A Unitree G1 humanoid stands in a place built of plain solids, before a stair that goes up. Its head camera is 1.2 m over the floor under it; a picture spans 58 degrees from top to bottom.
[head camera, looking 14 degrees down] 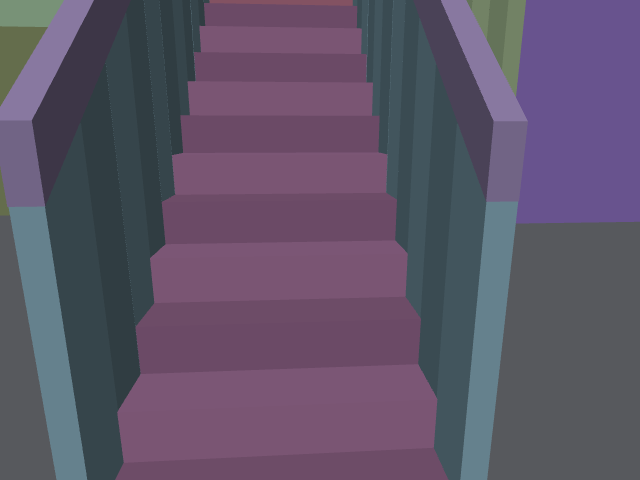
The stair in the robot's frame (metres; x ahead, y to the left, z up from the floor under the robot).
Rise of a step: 0.18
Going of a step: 0.22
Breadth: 1.00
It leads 4 degrees to the left of straight ahead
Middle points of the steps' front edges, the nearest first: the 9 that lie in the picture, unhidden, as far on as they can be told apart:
1.19 0.12 0.37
1.41 0.14 0.55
1.62 0.15 0.73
1.84 0.17 0.92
2.06 0.18 1.10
2.27 0.19 1.28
2.49 0.21 1.46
2.70 0.22 1.65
2.92 0.24 1.83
